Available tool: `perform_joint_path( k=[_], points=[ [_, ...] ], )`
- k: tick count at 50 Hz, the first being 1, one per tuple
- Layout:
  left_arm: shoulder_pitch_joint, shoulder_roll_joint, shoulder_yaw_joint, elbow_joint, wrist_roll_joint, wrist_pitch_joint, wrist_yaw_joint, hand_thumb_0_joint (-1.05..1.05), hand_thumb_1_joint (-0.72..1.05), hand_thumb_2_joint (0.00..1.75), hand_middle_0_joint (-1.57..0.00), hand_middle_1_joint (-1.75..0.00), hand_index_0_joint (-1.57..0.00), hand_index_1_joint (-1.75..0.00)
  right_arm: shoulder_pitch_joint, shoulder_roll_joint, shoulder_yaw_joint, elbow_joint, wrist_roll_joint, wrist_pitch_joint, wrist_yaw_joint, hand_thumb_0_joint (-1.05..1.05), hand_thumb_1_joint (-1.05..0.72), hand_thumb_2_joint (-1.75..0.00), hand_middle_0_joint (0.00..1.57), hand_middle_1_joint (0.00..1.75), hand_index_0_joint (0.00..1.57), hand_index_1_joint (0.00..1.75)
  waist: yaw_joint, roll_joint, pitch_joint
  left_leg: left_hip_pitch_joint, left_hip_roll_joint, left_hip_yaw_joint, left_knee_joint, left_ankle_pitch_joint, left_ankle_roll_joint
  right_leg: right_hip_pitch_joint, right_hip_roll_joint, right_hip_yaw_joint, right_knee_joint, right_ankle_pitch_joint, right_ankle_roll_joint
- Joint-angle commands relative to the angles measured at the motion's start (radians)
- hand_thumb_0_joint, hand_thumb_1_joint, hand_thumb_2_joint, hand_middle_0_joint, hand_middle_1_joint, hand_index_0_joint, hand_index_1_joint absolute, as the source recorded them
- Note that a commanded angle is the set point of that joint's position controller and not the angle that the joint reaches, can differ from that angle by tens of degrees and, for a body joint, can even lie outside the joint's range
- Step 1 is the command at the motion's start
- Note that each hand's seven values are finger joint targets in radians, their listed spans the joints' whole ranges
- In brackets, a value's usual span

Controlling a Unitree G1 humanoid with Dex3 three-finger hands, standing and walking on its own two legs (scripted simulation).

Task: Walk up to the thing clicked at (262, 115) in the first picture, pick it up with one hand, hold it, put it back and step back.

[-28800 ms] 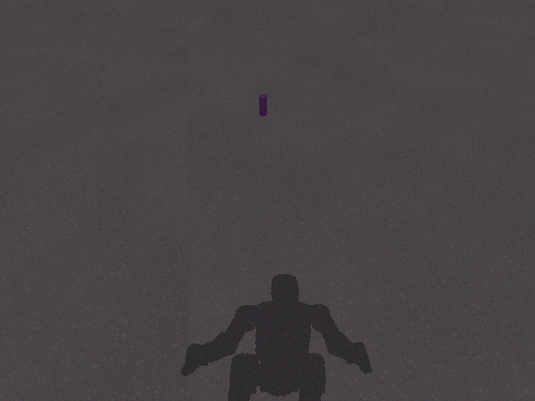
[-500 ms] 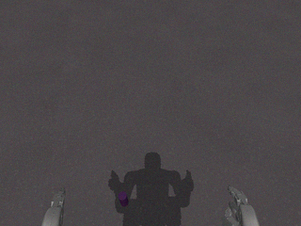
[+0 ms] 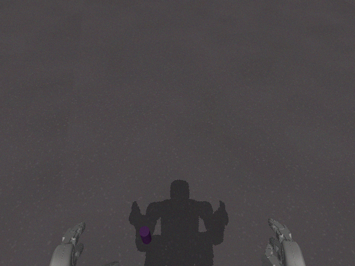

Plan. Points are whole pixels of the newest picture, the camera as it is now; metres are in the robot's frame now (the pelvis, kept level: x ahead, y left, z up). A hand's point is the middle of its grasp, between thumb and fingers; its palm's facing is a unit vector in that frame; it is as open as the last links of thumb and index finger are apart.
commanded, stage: stand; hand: left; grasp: from the side
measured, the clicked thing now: (145, 235) +0.39 +0.14 -0.66
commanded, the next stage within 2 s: none
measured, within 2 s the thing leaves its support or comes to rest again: neither
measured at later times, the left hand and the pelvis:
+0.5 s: hand out of the picture +0.08 +0.25 -0.11, palm faces +0.00 -0.94 -0.35, open 7.4 cm; pelvis +0.00 +0.00 +0.03, yaw +1 degrees
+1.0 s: hand out of the picture +0.04 +0.25 -0.10, palm faces +0.03 -0.94 -0.35, open 7.4 cm; pelvis -0.01 +0.00 +0.06, yaw +2 degrees
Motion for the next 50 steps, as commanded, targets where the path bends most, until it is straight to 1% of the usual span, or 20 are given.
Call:
perform_joint_path(
  k=[1, 3, 5, 6, 7, 8, 11, 14, 15, 17, 19, 22, 23, 30, 32, 35, 41, 46, 49, 50],
  points=[
    [-0.026, 0.093, 0.055, -0.183, 0.007, -0.046, 0.012, 0.00, 0.74, 0.90, -0.20, -0.30, -0.20, -0.30, -0.069, -0.122, -0.056, -0.155, -0.001, -0.054, -0.019, 0.00, -0.90, -0.90, 0.20, 0.30, 0.20, 0.30, 0.003, 0.008, -0.075, 0.027, -0.025, 0.025, -0.168, 0.244, 0.015, 0.091, 0.022, -0.023, -0.133, 0.193, -0.020],
    [-0.023, 0.101, 0.063, -0.191, 0.008, -0.048, 0.012, 0.00, 0.90, 0.90, -0.20, -0.30, -0.20, -0.30, -0.069, -0.125, -0.059, -0.158, -0.003, -0.053, -0.020, 0.00, -0.90, -0.90, 0.20, 0.30, 0.20, 0.30, 0.000, -0.007, -0.101, 0.029, -0.026, 0.025, -0.164, 0.239, 0.018, 0.106, 0.022, -0.022, -0.137, 0.190, -0.019],
    [-0.011, 0.107, 0.068, -0.207, 0.007, -0.049, 0.012, 0.00, 0.90, 0.90, -0.20, -0.30, -0.20, -0.30, -0.063, -0.121, -0.056, -0.159, -0.003, -0.053, -0.019, 0.00, -0.90, -0.90, 0.20, 0.30, 0.20, 0.30, 0.009, 0.016, -0.107, 0.033, -0.027, 0.028, -0.161, 0.247, 0.016, 0.106, 0.021, -0.020, -0.133, 0.198, -0.020],
    [-0.224, 0.215, 0.098, 0.144, 0.107, -0.162, -0.034, 0.00, 0.90, 0.90, -0.20, -0.30, -0.20, -0.30, -0.134, -0.259, -0.089, 0.060, -0.123, 0.020, 0.041, 0.00, -0.90, -0.90, 0.20, 0.30, 0.20, 0.30, 0.042, -0.074, 0.052, 0.058, 0.001, -0.022, -0.195, 0.371, 0.046, 0.215, -0.063, 0.071, -0.175, 0.252, -0.079],
    [-0.173, 0.227, 0.104, 0.271, 0.116, -0.206, -0.059, 0.00, 0.90, 0.90, -0.20, -0.30, -0.20, -0.30, -0.105, -0.249, -0.098, 0.105, -0.129, 0.047, 0.068, 0.00, -0.90, -0.90, 0.20, 0.30, 0.20, 0.30, 0.042, -0.109, -0.035, 0.119, 0.006, 0.008, -0.171, 0.403, 0.065, 0.259, -0.085, 0.105, -0.181, 0.325, -0.104],
    [-0.188, 0.238, 0.102, 0.314, 0.115, -0.234, -0.070, 0.00, 0.90, 0.90, -0.20, -0.30, -0.20, -0.30, -0.093, -0.231, -0.093, 0.116, -0.122, 0.060, 0.080, 0.00, -0.90, -0.90, 0.20, 0.30, 0.20, 0.30, 0.031, -0.105, -0.046, 0.135, 0.009, 0.001, -0.185, 0.419, 0.073, 0.275, -0.094, 0.132, -0.173, 0.355, -0.118],
    [-0.217, 0.250, 0.088, 0.411, 0.075, -0.273, -0.098, 0.00, 0.90, 0.90, -0.20, -0.30, -0.20, -0.30, -0.105, -0.232, -0.095, 0.141, -0.076, 0.071, 0.120, 0.00, -0.90, -0.90, 0.20, 0.30, 0.20, 0.30, 0.033, -0.052, -0.019, 0.192, -0.002, -0.014, -0.265, 0.323, 0.077, 0.273, -0.096, 0.125, -0.218, 0.289, -0.093],
    [-0.252, 0.254, 0.089, 0.518, 0.062, -0.282, -0.103, 0.00, 0.90, 0.90, -0.20, -0.30, -0.20, -0.30, -0.123, -0.234, -0.108, 0.186, -0.062, 0.080, 0.139, 0.00, -0.90, -0.90, 0.20, 0.30, 0.20, 0.30, 0.040, -0.056, 0.002, 0.228, -0.005, -0.032, -0.302, 0.244, 0.072, 0.251, -0.102, 0.134, -0.277, 0.198, -0.083],
    [-0.265, 0.255, 0.087, 0.553, 0.060, -0.286, -0.103, 0.00, 0.90, 0.90, -0.20, -0.30, -0.20, -0.30, -0.123, -0.243, -0.109, 0.205, -0.065, 0.080, 0.141, 0.00, -0.90, -0.90, 0.20, 0.30, 0.20, 0.30, 0.041, -0.031, 0.004, 0.243, 0.002, -0.043, -0.323, 0.248, 0.074, 0.258, -0.097, 0.125, -0.279, 0.200, -0.077],
    [-0.267, 0.247, 0.084, 0.617, 0.058, -0.294, -0.102, 0.00, 0.90, 0.90, -0.20, -0.30, -0.20, -0.30, -0.133, -0.249, -0.109, 0.237, -0.067, 0.082, 0.145, 0.00, -0.90, -0.90, 0.20, 0.30, 0.20, 0.30, 0.051, 0.018, -0.003, 0.255, 0.021, -0.068, -0.360, 0.314, 0.075, 0.316, -0.085, 0.094, -0.264, 0.282, -0.062],
    [-0.277, 0.254, 0.083, 0.671, 0.057, -0.301, -0.100, 0.00, 0.90, 0.90, -0.20, -0.30, -0.20, -0.30, -0.145, -0.248, -0.107, 0.260, -0.066, 0.086, 0.145, 0.00, -0.90, -0.90, 0.20, 0.30, 0.20, 0.30, 0.049, 0.003, 0.030, 0.263, 0.023, -0.070, -0.387, 0.336, 0.072, 0.326, -0.090, 0.098, -0.295, 0.301, -0.060],
    [-0.300, 0.265, 0.080, 0.741, 0.055, -0.300, -0.098, 0.00, 0.90, 0.90, -0.20, -0.30, -0.20, -0.30, -0.133, -0.257, -0.106, 0.306, -0.058, 0.094, 0.144, 0.00, -0.90, -0.90, 0.20, 0.30, 0.20, 0.30, 0.041, -0.011, 0.069, 0.276, 0.029, -0.081, -0.439, 0.305, 0.068, 0.341, -0.093, 0.096, -0.347, 0.269, -0.060],
    [-0.298, 0.267, 0.079, 0.766, 0.051, -0.301, -0.098, 0.00, 0.90, 0.90, -0.20, -0.30, -0.20, -0.30, -0.131, -0.260, -0.105, 0.323, -0.057, 0.095, 0.144, 0.00, -0.90, -0.90, 0.20, 0.30, 0.20, 0.30, 0.040, -0.012, 0.061, 0.299, 0.033, -0.083, -0.445, 0.341, 0.066, 0.361, -0.096, 0.096, -0.354, 0.301, -0.059],
    [-0.299, 0.277, 0.065, 0.916, 0.040, -0.293, -0.095, 0.00, 0.90, 0.90, -0.20, -0.30, -0.20, -0.30, -0.134, -0.284, -0.096, 0.422, -0.047, 0.107, 0.140, 0.00, -0.90, -0.90, 0.20, 0.30, 0.20, 0.30, 0.041, -0.018, 0.102, 0.354, 0.049, -0.097, -0.554, 0.359, 0.051, 0.435, -0.106, 0.089, -0.458, 0.296, -0.045],
    [-0.313, 0.282, 0.063, 0.947, 0.038, -0.290, -0.095, 0.00, 0.90, 0.90, -0.20, -0.30, -0.20, -0.30, -0.136, -0.291, -0.093, 0.448, -0.045, 0.109, 0.139, 0.00, -0.90, -0.90, 0.20, 0.30, 0.20, 0.30, 0.039, -0.007, 0.116, 0.356, 0.053, -0.100, -0.594, 0.337, 0.048, 0.452, -0.103, 0.086, -0.481, 0.274, -0.039],
    [-0.317, 0.288, 0.059, 0.989, 0.035, -0.292, -0.096, 0.00, 0.90, 0.90, -0.20, -0.30, -0.20, -0.30, -0.143, -0.295, -0.088, 0.478, -0.040, 0.109, 0.138, 0.00, -0.90, -0.90, 0.20, 0.30, 0.20, 0.30, 0.040, -0.013, 0.102, 0.398, 0.057, -0.092, -0.607, 0.410, 0.047, 0.487, -0.114, 0.088, -0.508, 0.328, -0.035],
    [-0.348, 0.296, 0.056, 1.051, 0.037, -0.291, -0.099, 0.00, 0.90, 0.90, -0.20, -0.30, -0.20, -0.30, -0.150, -0.287, -0.081, 0.524, -0.037, 0.115, 0.141, 0.00, -0.90, -0.90, 0.20, 0.30, 0.20, 0.30, 0.038, -0.031, 0.153, 0.395, 0.051, -0.088, -0.666, 0.347, 0.036, 0.487, -0.114, 0.087, -0.565, 0.263, -0.024],
    [-0.356, 0.299, 0.055, 1.083, 0.036, -0.292, -0.101, 0.00, 0.90, 0.90, -0.20, -0.30, -0.20, -0.30, -0.156, -0.288, -0.078, 0.546, -0.035, 0.115, 0.141, 0.00, -0.90, -0.90, 0.20, 0.30, 0.20, 0.30, 0.038, -0.029, 0.143, 0.418, 0.055, -0.082, -0.677, 0.366, 0.034, 0.503, -0.121, 0.087, -0.591, 0.294, -0.020],
    [-0.362, 0.297, 0.055, 1.102, 0.037, -0.293, -0.102, 0.00, 0.90, 0.90, -0.20, -0.30, -0.20, -0.30, -0.175, -0.292, -0.079, 0.553, -0.033, 0.117, 0.143, 0.00, -0.90, -0.90, 0.20, 0.30, 0.20, 0.30, 0.040, -0.035, 0.150, 0.433, 0.057, -0.083, -0.682, 0.343, 0.035, 0.486, -0.119, 0.088, -0.607, 0.255, -0.018],
    [-0.362, 0.298, 0.055, 1.105, 0.037, -0.294, -0.101, 0.00, 0.90, 0.90, -0.20, -0.30, -0.20, -0.30, -0.179, -0.293, -0.079, 0.553, -0.035, 0.117, 0.143, 0.00, -0.90, -0.90, 0.20, 0.30, 0.20, 0.30, 0.042, -0.039, 0.143, 0.446, 0.061, -0.084, -0.678, 0.369, 0.036, 0.493, -0.122, 0.090, -0.610, 0.273, -0.018]
  ],
)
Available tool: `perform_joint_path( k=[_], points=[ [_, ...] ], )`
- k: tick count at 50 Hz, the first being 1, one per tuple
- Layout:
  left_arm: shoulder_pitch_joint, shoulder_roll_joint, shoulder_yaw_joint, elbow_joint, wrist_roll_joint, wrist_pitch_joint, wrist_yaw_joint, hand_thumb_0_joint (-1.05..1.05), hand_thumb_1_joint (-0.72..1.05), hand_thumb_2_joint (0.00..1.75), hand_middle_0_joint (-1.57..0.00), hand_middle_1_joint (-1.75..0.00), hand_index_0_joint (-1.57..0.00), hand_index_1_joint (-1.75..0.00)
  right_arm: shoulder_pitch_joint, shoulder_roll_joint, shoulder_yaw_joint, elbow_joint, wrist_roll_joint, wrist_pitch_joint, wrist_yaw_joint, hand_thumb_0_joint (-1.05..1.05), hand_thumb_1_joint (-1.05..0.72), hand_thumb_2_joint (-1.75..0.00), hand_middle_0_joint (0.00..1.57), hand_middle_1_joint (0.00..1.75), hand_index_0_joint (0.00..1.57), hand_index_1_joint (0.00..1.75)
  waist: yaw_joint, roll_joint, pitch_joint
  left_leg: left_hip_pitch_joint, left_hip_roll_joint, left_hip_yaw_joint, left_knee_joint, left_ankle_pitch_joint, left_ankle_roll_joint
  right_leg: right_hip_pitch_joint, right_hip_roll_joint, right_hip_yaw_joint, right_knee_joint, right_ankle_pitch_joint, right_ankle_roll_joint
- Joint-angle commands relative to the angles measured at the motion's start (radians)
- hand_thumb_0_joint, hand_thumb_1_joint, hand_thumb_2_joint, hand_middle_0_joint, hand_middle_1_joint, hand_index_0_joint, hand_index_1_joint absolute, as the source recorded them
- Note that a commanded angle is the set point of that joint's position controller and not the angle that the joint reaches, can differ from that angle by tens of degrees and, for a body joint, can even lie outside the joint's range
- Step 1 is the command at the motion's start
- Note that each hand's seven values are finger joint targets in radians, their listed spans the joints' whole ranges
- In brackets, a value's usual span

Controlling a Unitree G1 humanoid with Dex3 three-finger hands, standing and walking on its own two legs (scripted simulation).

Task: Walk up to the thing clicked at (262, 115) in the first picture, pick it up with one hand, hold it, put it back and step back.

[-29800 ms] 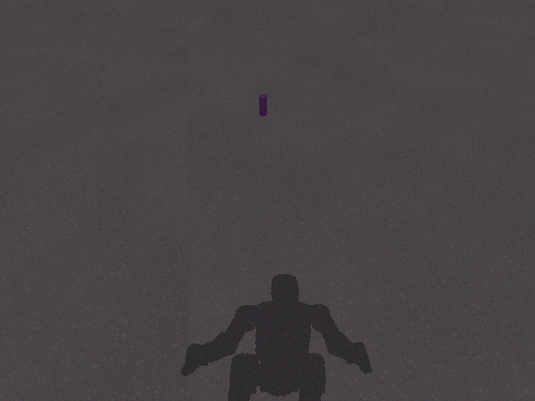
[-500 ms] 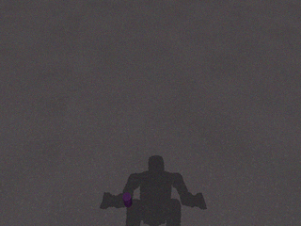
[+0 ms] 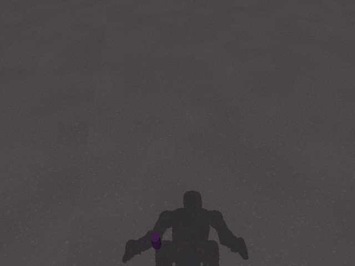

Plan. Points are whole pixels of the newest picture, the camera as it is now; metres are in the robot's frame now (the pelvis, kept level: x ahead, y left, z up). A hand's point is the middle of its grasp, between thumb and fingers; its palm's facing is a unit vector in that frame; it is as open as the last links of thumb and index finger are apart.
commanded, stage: stand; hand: left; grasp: from the side
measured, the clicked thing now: (155, 241) +0.40 +0.13 -0.71
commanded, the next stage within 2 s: step back in 1.22 s
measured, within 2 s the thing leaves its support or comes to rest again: neither
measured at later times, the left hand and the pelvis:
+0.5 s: hand out of the picture +0.07 +0.23 -0.16, palm faces +0.00 -0.94 -0.34, open 7.4 cm; pelvis +0.01 -0.01 +0.00, yaw +0 degrees
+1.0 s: hand out of the picture +0.08 +0.23 -0.15, palm faces +0.00 -0.94 -0.34, open 7.4 cm; pelvis +0.01 -0.01 +0.00, yaw -1 degrees
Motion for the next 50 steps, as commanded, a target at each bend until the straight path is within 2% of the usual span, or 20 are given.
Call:
perform_joint_path(
  k=[1, 5, 6, 9, 12, 15, 20, 23, 28, 32, 33, 35, 40, 44, 50],
  points=[
    [-0.046, 0.202, 0.035, -0.042, -0.001, -0.019, 0.011, 0.00, 0.90, 0.90, -0.20, -0.30, -0.20, -0.30, -0.041, -0.186, -0.037, -0.042, 0.001, -0.016, -0.014, 0.00, -0.90, -0.90, 0.20, 0.30, 0.20, 0.30, -0.002, -0.027, 0.001, -0.058, 0.096, -0.086, -0.098, 0.057, 0.023, 0.010, -0.079, 0.092, -0.103, 0.002, -0.026],
    [-0.054, 0.205, 0.037, -0.031, 0.000, -0.020, 0.011, 0.00, 0.90, 0.90, -0.20, -0.30, -0.20, -0.30, -0.048, -0.194, -0.039, -0.036, 0.002, -0.015, -0.015, 0.00, -0.90, -0.90, 0.20, 0.30, 0.20, 0.30, 0.001, -0.022, -0.025, -0.053, 0.101, -0.083, -0.097, 0.064, 0.025, 0.036, -0.086, 0.100, -0.110, 0.005, -0.030],
    [-0.054, 0.206, 0.036, -0.030, -0.002, -0.021, 0.009, 0.00, 0.90, 0.90, -0.20, -0.30, -0.20, -0.30, -0.046, -0.194, -0.035, -0.033, 0.002, -0.016, -0.015, 0.00, -0.90, -0.90, 0.20, 0.30, 0.20, 0.30, 0.000, -0.016, -0.022, -0.047, 0.101, -0.081, -0.094, 0.075, 0.025, 0.035, -0.086, 0.104, -0.113, 0.033, -0.027],
    [-0.068, 0.211, 0.038, -0.024, -0.002, -0.017, 0.009, 0.00, 0.90, 0.90, -0.20, -0.30, -0.20, -0.30, -0.043, -0.197, -0.034, -0.029, 0.002, -0.014, -0.015, 0.00, -0.90, -0.90, 0.20, 0.30, 0.20, 0.30, -0.003, -0.012, -0.018, -0.071, 0.099, -0.077, -0.103, 0.036, 0.022, 0.041, -0.085, 0.102, -0.116, -0.001, -0.028],
    [-0.070, 0.214, 0.039, -0.018, -0.004, -0.016, 0.006, 0.00, 0.90, 0.90, -0.20, -0.30, -0.20, -0.30, -0.046, -0.198, -0.032, -0.025, 0.002, -0.014, -0.014, 0.00, -0.90, -0.90, 0.20, 0.30, 0.20, 0.30, 0.000, -0.014, -0.012, -0.065, 0.102, -0.079, -0.105, 0.042, 0.022, 0.032, -0.084, 0.106, -0.121, -0.017, -0.031],
    [-0.075, 0.212, 0.039, -0.017, -0.005, -0.018, 0.005, 0.00, 0.90, 0.90, -0.20, -0.30, -0.20, -0.30, -0.046, -0.207, -0.031, -0.022, 0.003, -0.015, -0.015, 0.00, -0.90, -0.90, 0.20, 0.30, 0.20, 0.30, 0.001, -0.008, -0.034, -0.064, 0.108, -0.077, -0.103, 0.069, 0.024, 0.058, -0.088, 0.108, -0.116, 0.032, -0.033],
    [-0.081, 0.210, 0.040, -0.012, -0.010, -0.021, 0.006, 0.00, 0.90, 0.90, -0.20, -0.30, -0.20, -0.30, -0.046, -0.207, -0.025, -0.023, 0.005, -0.021, -0.019, 0.00, -0.90, -0.90, 0.20, 0.30, 0.20, 0.30, -0.002, -0.015, -0.082, -0.022, 0.118, -0.071, -0.092, 0.194, 0.025, 0.097, -0.095, 0.097, -0.087, 0.205, -0.035],
    [-0.079, 0.210, 0.040, -0.007, -0.010, -0.020, 0.006, 0.00, 0.90, 0.90, -0.20, -0.30, -0.20, -0.30, -0.049, -0.213, -0.025, -0.019, 0.007, -0.022, -0.020, 0.00, -0.90, -0.90, 0.20, 0.30, 0.20, 0.30, -0.003, -0.025, -0.082, 0.009, 0.121, -0.070, -0.088, 0.233, 0.022, 0.091, -0.093, 0.093, -0.090, 0.236, -0.031],
    [-0.089, 0.207, 0.041, -0.010, -0.013, -0.019, 0.005, 0.00, 0.90, 0.90, -0.20, -0.30, -0.20, -0.30, -0.049, -0.218, -0.023, -0.017, 0.007, -0.020, -0.022, 0.00, -0.90, -0.90, 0.20, 0.30, 0.20, 0.30, -0.002, -0.014, -0.079, 0.002, 0.124, -0.062, -0.093, 0.235, 0.019, 0.100, -0.094, 0.094, -0.094, 0.249, -0.030],
    [-0.095, 0.213, 0.042, -0.011, -0.011, -0.018, 0.004, 0.00, 0.90, 0.90, -0.20, -0.30, -0.20, -0.30, -0.056, -0.218, -0.023, -0.017, 0.007, -0.020, -0.022, 0.00, -0.90, -0.90, 0.20, 0.30, 0.20, 0.30, -0.003, -0.018, -0.054, -0.006, 0.124, -0.062, -0.108, 0.188, 0.016, 0.082, -0.090, 0.096, -0.110, 0.193, -0.028],
    [-0.094, 0.213, 0.041, -0.011, -0.010, -0.016, 0.002, 0.00, 0.90, 0.90, -0.20, -0.30, -0.20, -0.30, -0.056, -0.215, -0.022, -0.015, 0.008, -0.020, -0.020, 0.00, -0.90, -0.90, 0.20, 0.30, 0.20, 0.30, -0.003, -0.025, -0.039, -0.011, 0.122, -0.064, -0.121, 0.155, 0.012, 0.059, -0.084, 0.093, -0.117, 0.142, -0.027],
    [-0.103, 0.216, 0.043, -0.014, -0.009, -0.016, 0.002, 0.00, 0.90, 0.90, -0.20, -0.30, -0.20, -0.30, -0.058, -0.218, -0.025, -0.018, 0.007, -0.019, -0.019, 0.00, -0.90, -0.90, 0.20, 0.30, 0.20, 0.30, -0.007, -0.019, -0.032, -0.020, 0.123, -0.063, -0.123, 0.126, 0.015, 0.053, -0.083, 0.099, -0.125, 0.106, -0.028],
    [-0.102, 0.221, 0.045, -0.021, -0.009, -0.021, 0.002, 0.00, 0.90, 0.90, -0.20, -0.30, -0.20, -0.30, -0.066, -0.220, -0.028, -0.024, 0.006, -0.018, -0.015, 0.00, -0.90, -0.90, 0.20, 0.30, 0.20, 0.30, -0.006, -0.019, -0.053, -0.024, 0.125, -0.061, -0.121, 0.116, 0.021, 0.075, -0.088, 0.104, -0.128, 0.115, -0.031],
    [-0.106, 0.224, 0.047, -0.029, -0.011, -0.023, 0.000, 0.00, 0.90, 0.90, -0.20, -0.30, -0.20, -0.30, -0.065, -0.218, -0.027, -0.026, 0.006, -0.023, -0.015, 0.00, -0.90, -0.90, 0.20, 0.30, 0.20, 0.30, -0.009, -0.011, -0.071, -0.004, 0.130, -0.058, -0.117, 0.160, 0.018, 0.082, -0.092, 0.105, -0.113, 0.179, -0.036],
    [-0.096, 0.224, 0.043, -0.027, -0.013, -0.020, -0.003, 0.00, 0.90, 0.90, -0.20, -0.30, -0.20, -0.30, -0.066, -0.221, -0.026, -0.020, 0.008, -0.021, -0.012, 0.00, -0.90, -0.90, 0.20, 0.30, 0.20, 0.30, -0.005, -0.008, -0.038, -0.024, 0.127, -0.057, -0.127, 0.104, 0.019, 0.057, -0.084, 0.108, -0.129, 0.098, -0.033]
  ],
)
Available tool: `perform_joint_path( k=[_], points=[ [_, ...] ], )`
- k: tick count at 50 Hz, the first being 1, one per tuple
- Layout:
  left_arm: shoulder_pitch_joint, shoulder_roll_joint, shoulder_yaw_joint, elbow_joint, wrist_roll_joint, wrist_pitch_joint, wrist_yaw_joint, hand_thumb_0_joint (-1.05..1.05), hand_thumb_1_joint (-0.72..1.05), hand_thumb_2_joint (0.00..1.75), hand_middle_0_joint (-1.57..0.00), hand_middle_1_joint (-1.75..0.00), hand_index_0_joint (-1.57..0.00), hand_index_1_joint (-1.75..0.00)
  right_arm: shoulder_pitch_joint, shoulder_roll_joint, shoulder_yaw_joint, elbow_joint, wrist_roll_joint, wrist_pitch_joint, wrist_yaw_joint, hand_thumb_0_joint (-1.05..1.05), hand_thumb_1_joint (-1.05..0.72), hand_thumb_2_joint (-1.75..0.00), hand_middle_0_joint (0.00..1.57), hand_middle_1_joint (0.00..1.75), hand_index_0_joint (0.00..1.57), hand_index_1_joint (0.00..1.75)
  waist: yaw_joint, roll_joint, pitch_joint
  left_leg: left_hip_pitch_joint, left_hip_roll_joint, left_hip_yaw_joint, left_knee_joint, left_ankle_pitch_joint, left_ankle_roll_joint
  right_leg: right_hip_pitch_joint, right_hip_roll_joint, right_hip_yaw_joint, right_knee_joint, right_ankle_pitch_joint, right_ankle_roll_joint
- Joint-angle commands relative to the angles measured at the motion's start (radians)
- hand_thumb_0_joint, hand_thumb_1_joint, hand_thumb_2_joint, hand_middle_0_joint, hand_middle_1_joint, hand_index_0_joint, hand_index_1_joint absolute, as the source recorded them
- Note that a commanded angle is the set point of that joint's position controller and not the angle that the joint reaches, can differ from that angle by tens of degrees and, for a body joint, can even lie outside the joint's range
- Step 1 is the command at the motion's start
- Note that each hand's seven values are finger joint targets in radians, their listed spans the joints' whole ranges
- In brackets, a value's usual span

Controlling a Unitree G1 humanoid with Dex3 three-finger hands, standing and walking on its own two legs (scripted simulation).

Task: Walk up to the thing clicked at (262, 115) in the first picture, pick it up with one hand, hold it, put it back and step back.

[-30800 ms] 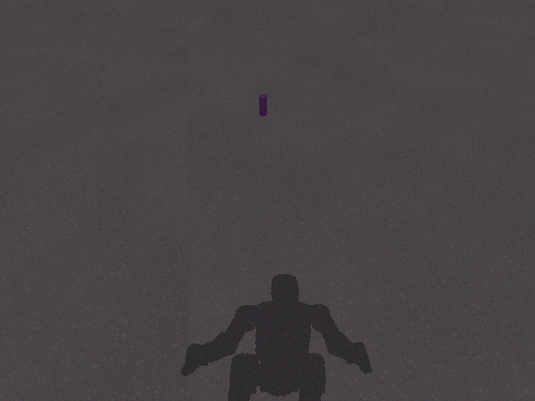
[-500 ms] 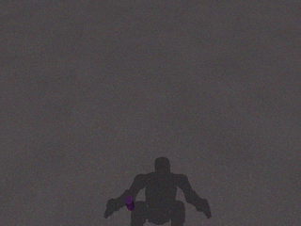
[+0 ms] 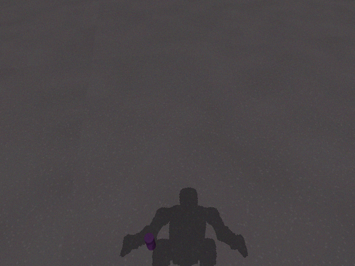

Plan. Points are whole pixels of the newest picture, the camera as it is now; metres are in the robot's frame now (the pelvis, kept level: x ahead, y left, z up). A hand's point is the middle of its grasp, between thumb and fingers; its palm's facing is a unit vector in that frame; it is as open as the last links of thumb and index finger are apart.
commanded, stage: stand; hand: left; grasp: from the side
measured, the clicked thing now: (150, 241) +0.39 +0.15 -0.72
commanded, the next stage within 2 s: step back in 0.22 s
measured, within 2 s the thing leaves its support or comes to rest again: neither
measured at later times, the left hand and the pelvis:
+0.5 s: hand out of the picture +0.08 +0.30 -0.17, palm faces -0.03 -0.92 -0.38, open 7.4 cm; pelvis -0.04 +0.04 -0.02, yaw +0 degrees
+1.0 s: hand out of the picture -0.02 +0.35 -0.18, palm faces -0.11 -0.91 -0.40, open 7.4 cm; pelvis -0.13 +0.09 -0.03, yaw -6 degrees
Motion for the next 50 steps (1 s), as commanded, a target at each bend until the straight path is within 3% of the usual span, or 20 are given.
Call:
perform_joint_path(
  k=[1, 10, 11, 14, 15, 16, 18, 22, 25, 26, 27, 28, 29, 31, 32, 33, 39, 41, 46, 50],
  points=[
    [-0.043, 0.213, 0.034, -0.065, -0.001, -0.017, 0.011, 0.00, 0.90, 0.90, -0.20, -0.30, -0.20, -0.30, -0.039, -0.195, -0.037, -0.051, 0.000, -0.017, -0.016, 0.00, -0.90, -0.90, 0.20, 0.30, 0.20, 0.30, 0.004, -0.004, -0.034, -0.064, 0.094, -0.065, -0.058, 0.065, 0.042, 0.024, -0.117, 0.105, -0.062, 0.057, -0.012],
    [-0.035, 0.218, 0.033, -0.069, -0.004, -0.018, 0.011, 0.00, 0.90, 0.90, -0.20, -0.30, -0.20, -0.30, -0.032, -0.195, -0.035, -0.049, 0.000, -0.020, -0.015, 0.00, -0.90, -0.90, 0.20, 0.30, 0.20, 0.30, 0.002, -0.023, -0.054, -0.037, 0.099, -0.067, -0.056, 0.104, 0.040, 0.024, -0.120, 0.104, -0.045, 0.109, -0.016],
    [-0.030, 0.287, 0.080, -0.101, -0.017, -0.009, 0.013, 0.00, 0.90, 0.90, -0.20, -0.30, -0.20, -0.30, -0.068, -0.257, -0.060, -0.076, 0.006, 0.000, -0.008, 0.00, -0.90, -0.90, 0.20, 0.30, 0.20, 0.30, -0.001, -0.031, 0.068, -0.145, 0.072, -0.073, 0.071, 0.225, 0.063, -0.049, -0.117, 0.131, 0.025, 0.285, -0.023],
    [0.011, 0.303, 0.097, -0.141, -0.020, -0.004, 0.020, 0.00, 0.90, 0.90, -0.20, -0.30, -0.20, -0.30, -0.023, -0.211, -0.057, -0.111, 0.022, 0.014, -0.006, 0.00, -0.90, -0.90, 0.20, 0.30, 0.20, 0.30, -0.004, -0.093, -0.033, -0.135, -0.007, 0.001, 0.274, 0.153, 0.052, -0.023, -0.211, 0.203, 0.021, 0.430, -0.124],
    [-0.005, 0.313, 0.104, -0.163, -0.016, -0.002, 0.022, 0.00, 0.90, 0.90, -0.20, -0.30, -0.20, -0.30, -0.003, -0.201, -0.060, -0.121, 0.022, 0.022, -0.006, 0.00, -0.90, -0.90, 0.20, 0.30, 0.20, 0.30, -0.012, -0.138, -0.058, -0.169, -0.041, 0.016, 0.358, 0.049, 0.046, -0.018, -0.260, 0.243, 0.009, 0.442, -0.174],
    [-0.039, 0.318, 0.107, -0.196, -0.007, -0.001, 0.024, 0.00, 0.90, 0.90, -0.20, -0.30, -0.20, -0.30, 0.011, -0.207, -0.070, -0.130, 0.019, 0.033, -0.003, 0.00, -0.90, -0.90, 0.20, 0.30, 0.20, 0.30, -0.013, -0.190, -0.081, -0.191, -0.070, 0.010, 0.486, -0.213, 0.052, -0.040, -0.326, 0.301, -0.003, 0.429, -0.229],
    [-0.061, 0.311, 0.111, -0.242, 0.013, 0.001, 0.027, 0.00, 0.90, 0.90, -0.20, -0.30, -0.20, -0.30, 0.037, -0.210, -0.081, -0.153, 0.013, 0.050, 0.002, 0.00, -0.90, -0.90, 0.20, 0.30, 0.20, 0.30, -0.020, -0.186, -0.108, -0.218, -0.062, -0.048, 0.646, -0.354, 0.067, -0.084, -0.355, 0.289, 0.044, 0.430, -0.271],
    [-0.114, 0.282, 0.099, -0.306, 0.022, 0.017, 0.031, 0.00, 0.90, 0.90, -0.20, -0.30, -0.20, -0.30, 0.087, -0.217, -0.087, -0.182, 0.024, 0.050, 0.006, 0.00, -0.90, -0.90, 0.20, 0.30, 0.20, 0.30, -0.032, -0.206, -0.146, -0.244, -0.036, -0.035, 0.542, -0.284, 0.062, -0.058, -0.287, 0.213, 0.136, 0.424, -0.215],
    [-0.111, 0.282, 0.091, -0.334, 0.002, 0.045, 0.026, 0.00, 0.90, 0.90, -0.20, -0.30, -0.20, -0.30, 0.110, -0.211, -0.094, -0.181, -0.001, 0.032, -0.002, 0.00, -0.90, -0.90, 0.20, 0.30, 0.20, 0.30, -0.046, -0.145, -0.122, -0.169, -0.029, 0.016, 0.143, 0.020, 0.055, -0.063, -0.205, 0.162, 0.279, 0.303, -0.125],
    [-0.090, 0.249, 0.085, -0.345, -0.010, 0.055, 0.022, 0.00, 0.90, 0.90, -0.20, -0.30, -0.20, -0.30, 0.096, -0.236, -0.103, -0.192, -0.015, 0.027, -0.006, 0.00, -0.90, -0.90, 0.20, 0.30, 0.20, 0.30, -0.031, -0.021, -0.096, -0.140, 0.038, -0.097, 0.078, 0.226, 0.058, -0.123, -0.118, 0.120, 0.375, 0.174, -0.079],
    [-0.072, 0.202, 0.075, -0.357, -0.021, 0.061, 0.025, 0.00, 0.90, 0.90, -0.20, -0.30, -0.20, -0.30, 0.081, -0.327, -0.126, -0.207, -0.036, 0.023, -0.009, 0.00, -0.90, -0.90, 0.20, 0.30, 0.20, 0.30, -0.021, 0.183, -0.083, -0.058, 0.207, -0.340, 0.047, 0.498, 0.100, -0.305, 0.043, 0.084, 0.529, -0.142, -0.032],
    [-0.056, 0.198, 0.079, -0.341, -0.014, 0.071, 0.035, 0.00, 0.90, 0.90, -0.20, -0.30, -0.20, -0.30, 0.063, -0.348, -0.128, -0.220, -0.036, 0.020, -0.011, 0.00, -0.90, -0.90, 0.20, 0.30, 0.20, 0.30, -0.011, 0.139, -0.061, -0.055, 0.247, -0.356, 0.076, 0.613, 0.141, -0.370, 0.113, 0.174, 0.631, -0.441, -0.026],
    [-0.043, 0.213, 0.080, -0.345, -0.009, 0.073, 0.045, 0.00, 0.90, 0.90, -0.20, -0.30, -0.20, -0.30, 0.058, -0.386, -0.133, -0.242, -0.026, 0.019, -0.012, 0.00, -0.90, -0.90, 0.20, 0.30, 0.20, 0.30, -0.043, 0.199, -0.072, -0.104, 0.306, -0.409, 0.066, 0.642, 0.175, -0.361, 0.125, 0.238, 0.718, -0.510, -0.017],
    [-0.066, 0.240, 0.087, -0.334, -0.008, 0.075, 0.050, 0.00, 0.90, 0.90, -0.20, -0.30, -0.20, -0.30, 0.000, -0.334, -0.129, -0.259, -0.026, 0.018, -0.023, 0.00, -0.90, -0.90, 0.20, 0.30, 0.20, 0.30, -0.029, 0.182, -0.054, -0.083, 0.246, -0.315, 0.063, 0.555, 0.130, -0.386, 0.120, 0.291, 0.805, -0.408, -0.028],
    [-0.039, 0.242, 0.085, -0.326, -0.017, 0.075, 0.044, 0.00, 0.90, 0.90, -0.20, -0.30, -0.20, -0.30, -0.037, -0.286, -0.119, -0.265, -0.032, 0.016, -0.030, 0.00, -0.90, -0.90, 0.20, 0.30, 0.20, 0.30, 0.002, 0.137, -0.058, -0.013, 0.158, -0.206, 0.105, 0.585, 0.075, -0.423, 0.113, 0.293, 0.805, -0.320, -0.029],
    [0.010, 0.232, 0.081, -0.324, -0.022, 0.073, 0.041, 0.00, 0.90, 0.90, -0.20, -0.30, -0.20, -0.30, -0.047, -0.270, -0.113, -0.272, -0.023, 0.014, -0.036, 0.00, -0.90, -0.90, 0.20, 0.30, 0.20, 0.30, 0.028, 0.157, -0.077, 0.037, 0.147, -0.165, 0.128, 0.602, 0.068, -0.445, 0.115, 0.264, 0.808, -0.275, -0.028],
    [0.003, 0.220, 0.088, -0.361, 0.000, 0.057, 0.034, 0.00, 0.90, 0.90, -0.20, -0.30, -0.20, -0.30, 0.055, -0.242, -0.121, -0.292, -0.004, 0.014, -0.049, 0.00, -0.90, -0.90, 0.20, 0.30, 0.20, 0.30, -0.035, 0.075, -0.092, 0.146, 0.178, -0.172, 0.154, 0.584, 0.112, -0.403, 0.092, 0.204, 0.658, -0.287, 0.021],
    [-0.003, 0.223, 0.093, -0.366, 0.001, 0.059, 0.031, 0.00, 0.90, 0.90, -0.20, -0.30, -0.20, -0.30, 0.074, -0.254, -0.127, -0.301, -0.004, 0.015, -0.048, 0.00, -0.90, -0.90, 0.20, 0.30, 0.20, 0.30, -0.057, 0.078, -0.092, 0.134, 0.211, -0.202, 0.153, 0.573, 0.152, -0.368, 0.077, 0.193, 0.604, -0.325, 0.021],
    [0.074, 0.216, 0.096, -0.360, 0.009, 0.056, 0.022, 0.00, 0.90, 0.90, -0.20, -0.30, -0.20, -0.30, 0.025, -0.263, -0.130, -0.332, -0.002, 0.016, -0.040, 0.00, -0.90, -0.90, 0.20, 0.30, 0.20, 0.30, -0.031, 0.084, -0.134, 0.083, 0.237, -0.223, 0.151, 0.415, 0.181, -0.264, 0.038, 0.138, 0.438, -0.297, -0.007],
    [0.150, 0.223, 0.108, -0.340, 0.018, 0.055, 0.007, 0.00, 0.90, 0.90, -0.20, -0.30, -0.20, -0.30, -0.043, -0.291, -0.130, -0.348, 0.000, 0.017, -0.032, 0.00, -0.90, -0.90, 0.20, 0.30, 0.20, 0.30, 0.001, 0.049, -0.121, -0.124, 0.271, -0.254, 0.097, 0.176, 0.213, -0.108, 0.033, 0.108, 0.361, -0.250, -0.039]
  ],
)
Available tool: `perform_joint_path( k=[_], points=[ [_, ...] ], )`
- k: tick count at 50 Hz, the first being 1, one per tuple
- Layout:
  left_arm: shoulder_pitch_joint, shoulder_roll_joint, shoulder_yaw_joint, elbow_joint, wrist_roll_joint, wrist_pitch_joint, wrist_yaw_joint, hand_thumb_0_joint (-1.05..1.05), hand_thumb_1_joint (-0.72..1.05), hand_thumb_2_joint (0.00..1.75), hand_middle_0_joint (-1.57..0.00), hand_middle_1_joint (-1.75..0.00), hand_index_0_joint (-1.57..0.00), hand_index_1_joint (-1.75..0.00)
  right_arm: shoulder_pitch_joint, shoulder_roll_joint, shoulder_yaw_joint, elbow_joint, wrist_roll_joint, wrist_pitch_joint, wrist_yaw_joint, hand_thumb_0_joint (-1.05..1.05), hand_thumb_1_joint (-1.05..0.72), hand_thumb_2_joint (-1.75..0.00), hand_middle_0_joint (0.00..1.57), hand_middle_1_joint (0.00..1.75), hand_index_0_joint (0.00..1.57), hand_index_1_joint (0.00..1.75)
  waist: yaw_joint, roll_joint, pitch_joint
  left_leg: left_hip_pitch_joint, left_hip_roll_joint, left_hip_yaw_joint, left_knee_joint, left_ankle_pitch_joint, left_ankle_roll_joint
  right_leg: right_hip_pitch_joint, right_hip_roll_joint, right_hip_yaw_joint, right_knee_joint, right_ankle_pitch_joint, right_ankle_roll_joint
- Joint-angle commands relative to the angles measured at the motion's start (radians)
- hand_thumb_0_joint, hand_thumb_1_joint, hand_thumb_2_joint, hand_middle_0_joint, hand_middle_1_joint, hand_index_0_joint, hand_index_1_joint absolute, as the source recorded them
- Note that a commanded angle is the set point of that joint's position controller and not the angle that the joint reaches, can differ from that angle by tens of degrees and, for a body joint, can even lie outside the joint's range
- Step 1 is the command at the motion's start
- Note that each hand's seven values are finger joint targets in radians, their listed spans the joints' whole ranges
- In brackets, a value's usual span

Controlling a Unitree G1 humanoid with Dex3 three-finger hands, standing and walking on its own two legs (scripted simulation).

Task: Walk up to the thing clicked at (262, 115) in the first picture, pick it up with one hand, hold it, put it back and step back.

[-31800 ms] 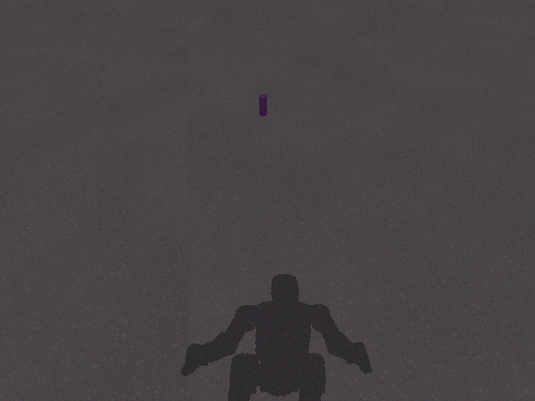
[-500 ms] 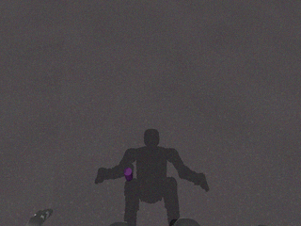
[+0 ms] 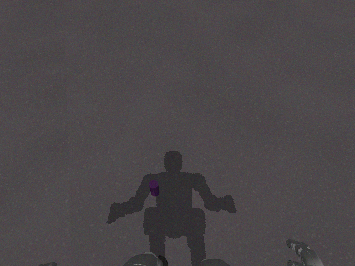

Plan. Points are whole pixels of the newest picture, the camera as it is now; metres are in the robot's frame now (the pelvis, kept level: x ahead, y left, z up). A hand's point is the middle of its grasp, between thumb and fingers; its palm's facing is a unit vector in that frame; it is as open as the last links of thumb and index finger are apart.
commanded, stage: step back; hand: left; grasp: from the side
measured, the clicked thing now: (154, 188) +0.52 +0.11 -0.69
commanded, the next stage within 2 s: none
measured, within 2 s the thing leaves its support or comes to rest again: neither
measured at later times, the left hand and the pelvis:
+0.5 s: hand out of the picture -0.03 +0.24 -0.15, palm faces +0.05 -0.94 -0.34, open 7.4 cm; pelvis -0.14 -0.02 +0.00, yaw +4 degrees
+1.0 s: hand out of the picture -0.24 +0.19 -0.13, palm faces +0.00 -0.91 -0.41, open 7.4 cm; pelvis -0.30 -0.07 +0.00, yaw +0 degrees
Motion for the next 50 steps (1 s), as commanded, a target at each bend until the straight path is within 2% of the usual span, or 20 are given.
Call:
perform_joint_path(
  k=[1, 3, 5, 6, 10, 17, 20, 22, 23, 24, 25, 26, 30, 37, 41, 43, 44, 45, 46, 50],
  points=[
    [0.135, 0.168, 0.056, -0.054, 0.010, -0.025, -0.002, 0.00, 0.90, 0.90, -0.20, -0.30, -0.20, -0.30, -0.031, -0.291, -0.080, -0.072, 0.003, -0.012, -0.016, 0.00, -0.90, -0.90, 0.20, 0.30, 0.20, 0.30, 0.028, 0.067, -0.272, 0.099, 0.324, -0.378, -0.186, 0.192, 0.080, 0.083, -0.020, -0.017, -0.128, 0.090, -0.047],
    [0.175, 0.192, 0.067, -0.052, 0.018, -0.031, -0.003, 0.00, 0.90, 0.90, -0.20, -0.30, -0.20, -0.30, -0.053, -0.261, -0.071, -0.073, 0.011, -0.010, -0.012, 0.00, -0.90, -0.90, 0.20, 0.30, 0.20, 0.30, 0.050, -0.044, -0.270, 0.008, 0.232, -0.301, -0.052, 0.093, 0.007, 0.116, -0.106, 0.116, -0.261, 0.230, -0.106],
    [0.048, 0.298, 0.085, -0.114, 0.018, -0.041, -0.004, 0.00, 0.90, 0.90, -0.20, -0.30, -0.20, -0.30, -0.069, -0.212, -0.059, -0.077, 0.015, -0.004, -0.013, 0.00, -0.90, -0.90, 0.20, 0.30, 0.20, 0.30, 0.048, -0.294, -0.155, -0.096, -0.054, -0.131, 0.313, -0.307, -0.103, -0.039, -0.385, 0.459, -0.461, 0.358, -0.294],
    [-0.003, 0.291, 0.083, -0.151, 0.022, -0.046, 0.000, 0.00, 0.90, 0.90, -0.20, -0.30, -0.20, -0.30, -0.035, -0.226, -0.064, -0.061, 0.007, 0.002, -0.017, 0.00, -0.90, -0.90, 0.20, 0.30, 0.20, 0.30, 0.036, -0.248, -0.121, -0.076, -0.056, -0.223, 0.492, -0.378, -0.111, -0.128, -0.426, 0.501, -0.462, 0.395, -0.333],
    [-0.084, 0.206, 0.067, -0.188, 0.016, -0.049, 0.013, 0.00, 0.90, 0.90, -0.20, -0.30, -0.20, -0.30, 0.075, -0.221, -0.049, -0.012, 0.021, 0.002, -0.014, 0.00, -0.90, -0.90, 0.20, 0.30, 0.20, 0.30, -0.020, -0.078, -0.119, -0.099, -0.111, -0.274, 0.579, -0.233, -0.093, -0.068, -0.215, 0.161, -0.388, 0.559, -0.160],
    [0.065, 0.201, 0.072, -0.204, 0.022, -0.035, 0.020, 0.00, 0.90, 0.90, -0.20, -0.30, -0.20, -0.30, 0.069, -0.217, -0.036, -0.069, 0.015, -0.016, -0.030, 0.00, -0.90, -0.90, 0.20, 0.30, 0.20, 0.30, 0.062, -0.137, -0.282, -0.163, 0.003, -0.205, 0.235, -0.317, -0.116, 0.347, -0.281, 0.198, -0.273, 0.711, -0.223],
    [0.032, 0.212, 0.066, -0.219, 0.014, -0.018, 0.012, 0.00, 0.90, 0.90, -0.20, -0.30, -0.20, -0.30, 0.137, -0.206, -0.045, -0.047, 0.004, -0.018, -0.024, 0.00, -0.90, -0.90, 0.20, 0.30, 0.20, 0.30, 0.030, -0.158, -0.306, -0.008, 0.018, -0.138, -0.013, -0.208, -0.090, 0.291, -0.248, 0.152, -0.226, 0.678, -0.180],
    [0.003, 0.219, 0.061, -0.233, 0.003, -0.008, 0.004, 0.00, 0.90, 0.90, -0.20, -0.30, -0.20, -0.30, 0.193, -0.213, -0.055, -0.023, -0.001, -0.019, -0.020, 0.00, -0.90, -0.90, 0.20, 0.30, 0.20, 0.30, -0.008, -0.103, -0.305, 0.120, 0.013, -0.116, -0.209, 0.051, -0.068, 0.183, -0.205, 0.113, -0.187, 0.554, -0.119],
    [0.008, 0.199, 0.052, -0.243, 0.000, -0.004, 0.000, 0.00, 0.90, 0.90, -0.20, -0.30, -0.20, -0.30, 0.182, -0.253, -0.067, -0.031, -0.010, -0.019, -0.020, 0.00, -0.90, -0.90, 0.20, 0.30, 0.20, 0.30, -0.004, -0.030, -0.291, 0.172, 0.101, -0.244, -0.205, 0.056, -0.032, 0.045, -0.155, 0.099, -0.150, 0.404, -0.075],
    [0.002, 0.168, 0.047, -0.255, -0.003, -0.007, -0.002, 0.00, 0.90, 0.90, -0.20, -0.30, -0.20, -0.30, 0.161, -0.337, -0.087, -0.048, -0.024, -0.021, -0.017, 0.00, -0.90, -0.90, 0.20, 0.30, 0.20, 0.30, -0.009, 0.169, -0.279, 0.222, 0.310, -0.509, -0.241, 0.156, 0.051, -0.144, -0.033, 0.019, 0.002, 0.159, -0.026],
    [-0.062, 0.196, 0.070, -0.256, 0.001, -0.008, 0.008, 0.00, 0.90, 0.90, -0.20, -0.30, -0.20, -0.30, 0.095, -0.409, -0.099, -0.069, -0.026, -0.017, -0.010, 0.00, -0.90, -0.90, 0.20, 0.30, 0.20, 0.30, -0.045, 0.263, -0.209, 0.037, 0.456, -0.628, -0.295, 0.217, 0.194, -0.163, 0.058, 0.006, 0.231, -0.162, 0.008],
    [-0.073, 0.210, 0.077, -0.250, 0.015, -0.006, 0.015, 0.00, 0.90, 0.90, -0.20, -0.30, -0.20, -0.30, 0.029, -0.420, -0.104, -0.089, -0.025, -0.028, -0.018, 0.00, -0.90, -0.90, 0.20, 0.30, 0.20, 0.30, -0.036, 0.261, -0.157, -0.079, 0.516, -0.689, -0.315, 0.226, 0.249, -0.132, 0.038, 0.115, 0.429, -0.185, 0.006],
    [0.055, 0.184, 0.079, -0.183, -0.008, -0.005, 0.001, 0.00, 0.90, 0.90, -0.20, -0.30, -0.20, -0.30, -0.017, -0.273, -0.061, -0.108, -0.023, -0.036, -0.025, 0.00, -0.90, -0.90, 0.20, 0.30, 0.20, 0.30, 0.052, 0.110, -0.161, 0.073, 0.277, -0.326, -0.194, 0.409, 0.113, -0.225, 0.088, 0.116, 0.547, -0.024, -0.002],
    [0.037, 0.158, 0.057, -0.194, -0.001, -0.027, 0.003, 0.00, 0.90, 0.90, -0.20, -0.30, -0.20, -0.30, 0.105, -0.294, -0.077, -0.109, -0.013, -0.026, -0.024, 0.00, -0.90, -0.90, 0.20, 0.30, 0.20, 0.30, -0.034, 0.193, -0.260, 0.341, 0.292, -0.313, -0.086, 0.477, 0.165, -0.215, 0.002, 0.023, 0.130, -0.065, 0.055],
    [0.156, 0.164, 0.059, -0.118, -0.001, -0.035, -0.005, 0.00, 0.90, 0.90, -0.20, -0.30, -0.20, -0.30, 0.031, -0.325, -0.078, -0.140, -0.008, -0.001, -0.014, 0.00, -0.90, -0.90, 0.20, 0.30, 0.20, 0.30, 0.014, 0.237, -0.321, 0.195, 0.267, -0.296, -0.040, 0.340, 0.110, 0.033, -0.017, -0.069, -0.242, 0.121, 0.021],
    [0.209, 0.204, 0.070, -0.084, 0.015, -0.043, -0.003, 0.00, 0.90, 0.90, -0.20, -0.30, -0.20, -0.30, -0.013, -0.288, -0.067, -0.150, 0.008, 0.012, -0.009, 0.00, -0.90, -0.90, 0.20, 0.30, 0.20, 0.30, 0.049, 0.152, -0.324, 0.018, 0.205, -0.266, 0.043, 0.172, 0.027, 0.158, -0.057, 0.004, -0.345, 0.259, -0.025],
    [0.193, 0.286, 0.092, -0.102, 0.026, -0.046, -0.005, 0.00, 0.90, 0.90, -0.20, -0.30, -0.20, -0.30, 0.005, -0.231, -0.052, -0.162, 0.013, 0.013, -0.009, 0.00, -0.90, -0.90, 0.20, 0.30, 0.20, 0.30, 0.040, -0.087, -0.289, -0.184, 0.060, -0.220, 0.203, -0.080, -0.043, 0.186, -0.227, 0.279, -0.361, 0.269, -0.075],
    [0.097, 0.387, 0.109, -0.146, 0.024, -0.039, -0.007, 0.00, 0.90, 0.90, -0.20, -0.30, -0.20, -0.30, -0.034, -0.220, -0.055, -0.176, 0.015, 0.013, -0.028, 0.00, -0.90, -0.90, 0.20, 0.30, 0.20, 0.30, 0.074, -0.272, -0.228, -0.171, -0.056, -0.205, 0.429, -0.374, -0.089, -0.062, -0.415, 0.445, -0.436, 0.270, -0.258],
    [-0.001, 0.398, 0.110, -0.183, 0.023, -0.043, 0.001, 0.00, 0.90, 0.90, -0.20, -0.30, -0.20, -0.30, -0.015, -0.265, -0.077, -0.156, 0.016, 0.014, -0.034, 0.00, -0.90, -0.90, 0.20, 0.30, 0.20, 0.30, 0.052, -0.294, -0.162, -0.114, 0.000, -0.270, 0.584, -0.386, -0.094, -0.227, -0.477, 0.513, -0.477, 0.250, -0.307],
    [-0.078, 0.243, 0.078, -0.197, 0.026, -0.044, 0.010, 0.00, 0.90, 0.90, -0.20, -0.30, -0.20, -0.30, 0.078, -0.226, -0.048, -0.090, 0.024, 0.002, -0.027, 0.00, -0.90, -0.90, 0.20, 0.30, 0.20, 0.30, -0.008, -0.170, -0.157, -0.149, -0.079, -0.243, 0.627, -0.247, -0.088, -0.068, -0.227, 0.099, -0.301, 0.556, -0.180]
  ],
)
